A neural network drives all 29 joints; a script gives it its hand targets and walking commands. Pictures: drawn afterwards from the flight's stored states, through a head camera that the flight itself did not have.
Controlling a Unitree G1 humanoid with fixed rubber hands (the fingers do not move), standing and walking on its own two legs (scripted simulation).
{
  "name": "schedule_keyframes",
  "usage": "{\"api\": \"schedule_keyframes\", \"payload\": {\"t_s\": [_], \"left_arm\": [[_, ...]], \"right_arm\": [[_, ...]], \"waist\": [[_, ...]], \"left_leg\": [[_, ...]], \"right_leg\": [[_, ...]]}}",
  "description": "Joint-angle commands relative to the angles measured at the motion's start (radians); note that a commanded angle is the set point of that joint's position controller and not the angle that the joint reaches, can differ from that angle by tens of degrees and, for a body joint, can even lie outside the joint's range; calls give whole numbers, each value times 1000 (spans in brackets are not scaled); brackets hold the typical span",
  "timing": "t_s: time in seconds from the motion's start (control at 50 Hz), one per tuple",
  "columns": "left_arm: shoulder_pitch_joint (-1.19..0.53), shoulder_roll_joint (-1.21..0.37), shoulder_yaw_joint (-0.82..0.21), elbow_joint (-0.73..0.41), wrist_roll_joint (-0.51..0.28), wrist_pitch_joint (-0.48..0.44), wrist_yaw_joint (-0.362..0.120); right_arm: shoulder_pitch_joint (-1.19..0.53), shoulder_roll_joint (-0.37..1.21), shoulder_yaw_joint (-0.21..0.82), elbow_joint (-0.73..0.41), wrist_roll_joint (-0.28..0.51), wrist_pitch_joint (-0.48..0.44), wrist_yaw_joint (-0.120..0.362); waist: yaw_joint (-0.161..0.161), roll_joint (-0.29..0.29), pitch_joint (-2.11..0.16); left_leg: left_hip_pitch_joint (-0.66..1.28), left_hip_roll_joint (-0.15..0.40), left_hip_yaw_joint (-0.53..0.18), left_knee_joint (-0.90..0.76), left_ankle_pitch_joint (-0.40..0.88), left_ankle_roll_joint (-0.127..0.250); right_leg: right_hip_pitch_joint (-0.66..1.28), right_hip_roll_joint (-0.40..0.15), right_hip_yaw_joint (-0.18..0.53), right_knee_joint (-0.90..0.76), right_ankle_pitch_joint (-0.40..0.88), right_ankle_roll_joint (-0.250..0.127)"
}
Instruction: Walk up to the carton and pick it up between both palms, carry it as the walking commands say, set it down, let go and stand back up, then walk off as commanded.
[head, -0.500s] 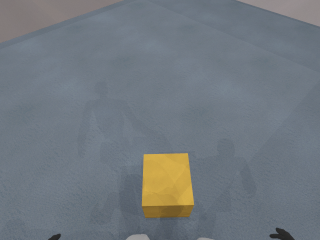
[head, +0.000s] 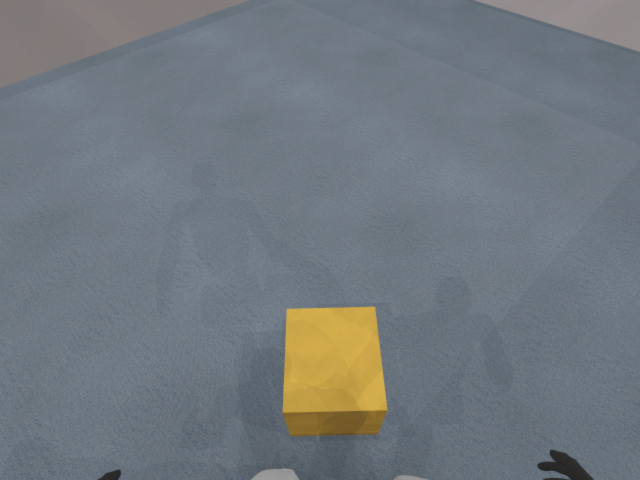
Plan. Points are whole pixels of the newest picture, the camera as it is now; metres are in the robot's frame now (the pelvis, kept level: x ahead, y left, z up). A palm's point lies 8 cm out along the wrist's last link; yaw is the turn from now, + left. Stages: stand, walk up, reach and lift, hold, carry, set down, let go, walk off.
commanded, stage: walk up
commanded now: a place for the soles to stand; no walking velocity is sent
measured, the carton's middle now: (332, 371) +0.47 +0.00 -0.63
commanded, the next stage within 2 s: none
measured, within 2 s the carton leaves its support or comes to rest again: neither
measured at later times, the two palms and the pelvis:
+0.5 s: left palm out of the picture +0.08 +0.32 -0.10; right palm out of the picture +0.09 -0.30 -0.10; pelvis +0.00 +0.01 +0.00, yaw +0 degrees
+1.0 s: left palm out of the picture +0.08 +0.31 -0.10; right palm out of the picture +0.10 -0.30 -0.10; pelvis +0.00 +0.00 +0.00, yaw +0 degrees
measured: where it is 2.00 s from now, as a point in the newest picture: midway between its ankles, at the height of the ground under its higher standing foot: outside the picture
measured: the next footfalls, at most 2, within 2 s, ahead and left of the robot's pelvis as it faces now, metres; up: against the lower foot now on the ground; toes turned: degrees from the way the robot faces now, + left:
none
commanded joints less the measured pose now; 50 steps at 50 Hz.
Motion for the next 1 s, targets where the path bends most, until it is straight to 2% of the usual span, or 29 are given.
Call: {"api": "schedule_keyframes", "payload": {"t_s": [0.0,0.02,0.06,0.1,0.14,0.2,0.24,0.26,0.28,0.32,0.34,0.38,0.42,0.44,0.48,0.5,0.54,0.56,0.58,0.62,0.64,0.68,0.7,0.74,0.78,0.86,0.88,0.94,0.98], "left_arm": [[-94,264,76,-85,2,-29,18],[-98,249,74,-85,1,-23,16],[-123,230,63,-104,-3,-17,15],[-109,205,61,-96,-10,-10,11],[-91,198,61,-84,-9,-13,9],[-52,216,70,-75,2,-25,10],[-43,253,76,-66,7,-34,12],[-46,264,75,-68,8,-35,14],[-67,265,69,-71,6,-33,14],[-94,266,70,-86,8,-27,15],[-99,255,68,-90,7,-24,14],[-134,234,61,-98,0,-20,15],[-130,208,61,-103,-12,-9,11],[-110,194,59,-90,-13,-12,10],[-79,195,56,-86,-7,-17,10],[-59,207,60,-76,0,-20,11],[-34,223,67,-69,2,-28,11],[-21,244,73,-65,9,-33,12],[-27,269,76,-64,8,-35,12],[-88,263,71,-80,8,-33,15],[-108,274,73,-83,9,-32,14],[-104,238,63,-94,3,-24,15],[-123,221,61,-104,-3,-20,14],[-128,207,55,-100,-16,-10,12],[-115,204,62,-96,-17,-9,10],[-64,210,64,-76,-1,-21,11],[-54,229,72,-75,1,-24,13],[-44,256,70,-66,9,-32,18],[-83,280,77,-79,8,-30,18]], "right_arm": [[26,-208,-50,-25,-15,-25,-6],[21,-226,-52,-23,-20,-26,-8],[29,-249,-55,-31,-19,-30,-10],[0,-265,-53,-45,-32,-31,-14],[-35,-270,-49,-49,-28,-29,-17],[-53,-232,-38,-51,-26,-27,-16],[-45,-206,-33,-44,-14,-22,-12],[-34,-203,-39,-43,-14,-21,-11],[-3,-204,-45,-26,-15,-20,-9],[21,-209,-48,-21,-16,-25,-7],[25,-219,-53,-23,-21,-25,-5],[10,-231,-50,-33,-19,-30,-8],[15,-270,-54,-40,-31,-31,-15],[-5,-275,-57,-45,-29,-32,-19],[-40,-266,-47,-42,-32,-29,-17],[-58,-246,-44,-40,-31,-26,-17],[-71,-211,-37,-51,-23,-23,-14],[-44,-202,-36,-47,-17,-23,-11],[-30,-211,-46,-33,-13,-19,-10],[-2,-212,-45,-22,-21,-20,-8],[31,-216,-47,-23,-16,-23,-6],[33,-230,-53,-17,-20,-29,-7],[24,-241,-55,-30,-22,-34,-8],[8,-274,-53,-34,-25,-36,-15],[-26,-280,-56,-43,-30,-32,-19],[-50,-242,-43,-33,-30,-24,-18],[-52,-228,-39,-51,-29,-23,-16],[-29,-201,-44,-22,-14,-17,-10],[2,-208,-46,-21,-17,-19,-8]], "waist": [[3,-106,-119],[7,-76,-114],[-4,-11,-110],[9,74,-99],[26,41,-52],[39,-3,-89],[43,-77,-87],[31,-118,-72],[17,-102,-89],[-2,-73,-110],[-5,-47,-107],[-6,-38,-78],[2,39,-100],[12,19,-100],[23,65,-70],[31,45,-88],[51,-36,-55],[44,-101,-75],[33,-113,-87],[6,-93,-63],[-11,-116,-82],[0,-79,-112],[1,-8,-129],[8,35,-93],[19,65,-71],[30,3,-92],[46,-2,-74],[36,-111,-83],[11,-89,-93]], "left_leg": [[-10,67,-67,-82,251,36],[0,73,-111,-102,312,52],[24,116,-234,-168,269,96],[-8,192,-427,-289,154,157],[-64,213,-475,-321,102,163],[-130,150,-325,-244,165,95],[-160,64,-134,-125,169,30],[-144,47,-86,-56,174,15],[-76,43,-43,-35,132,14],[-15,56,-67,-82,191,26],[-2,58,-98,-103,245,44],[-9,116,-251,-197,241,92],[7,193,-438,-296,181,143],[16,207,-474,-293,174,166],[-47,206,-447,-301,155,147],[-87,191,-403,-280,147,133],[-203,94,-241,-193,163,55],[-185,57,-143,-113,166,30],[-127,38,-64,-33,140,17],[-73,50,-40,-34,79,20],[-44,53,-59,-59,121,30],[14,79,-141,-143,308,54],[35,116,-233,-175,333,86],[26,195,-440,-269,275,161],[32,222,-500,-312,205,175],[-99,161,-342,-273,170,93],[-157,125,-273,-221,178,67],[-124,44,-71,-44,163,13],[-54,51,-38,-37,128,19]], "right_leg": [[151,-227,172,-192,132,-99],[129,-195,151,-156,114,-78],[52,-121,124,-110,-12,-39],[34,-41,138,-27,-84,-5],[57,-21,168,-67,-105,-11],[182,-86,193,-174,-33,-39],[225,-193,242,-275,-16,-95],[204,-250,279,-309,14,-127],[154,-275,267,-301,20,-145],[130,-241,205,-216,76,-112],[106,-209,171,-177,73,-83],[61,-105,117,-105,7,-36],[47,-32,144,-30,-70,0],[38,-27,162,-53,-71,-1],[61,-34,167,-97,-80,-9],[132,-55,185,-132,-60,-22],[224,-127,237,-231,-34,-70],[233,-206,258,-280,-41,-108],[190,-274,288,-322,-40,-148],[110,-300,274,-291,31,-159],[120,-262,214,-255,47,-128],[104,-160,129,-134,79,-57],[77,-113,118,-76,69,-34],[17,-35,139,-9,-17,6],[6,-12,171,-48,-99,3],[167,-73,180,-162,-23,-34],[210,-110,217,-203,-23,-58],[199,-269,283,-310,-16,-148],[155,-298,265,-268,62,-149]]}}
